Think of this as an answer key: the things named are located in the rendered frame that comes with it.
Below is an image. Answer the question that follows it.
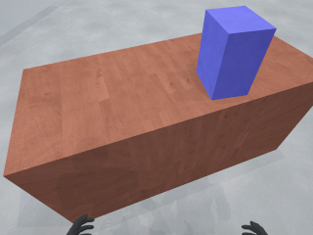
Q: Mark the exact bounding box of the carton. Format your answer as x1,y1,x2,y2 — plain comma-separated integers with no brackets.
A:
196,6,277,101

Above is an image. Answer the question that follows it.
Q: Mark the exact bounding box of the robot right hand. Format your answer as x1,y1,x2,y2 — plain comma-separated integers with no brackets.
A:
242,221,268,235

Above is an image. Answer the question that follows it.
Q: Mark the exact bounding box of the pedestal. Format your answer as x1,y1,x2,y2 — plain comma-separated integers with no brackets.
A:
3,33,313,223

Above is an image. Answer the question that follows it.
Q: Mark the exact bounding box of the robot left hand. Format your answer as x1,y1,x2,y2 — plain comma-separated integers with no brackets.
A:
67,213,95,235

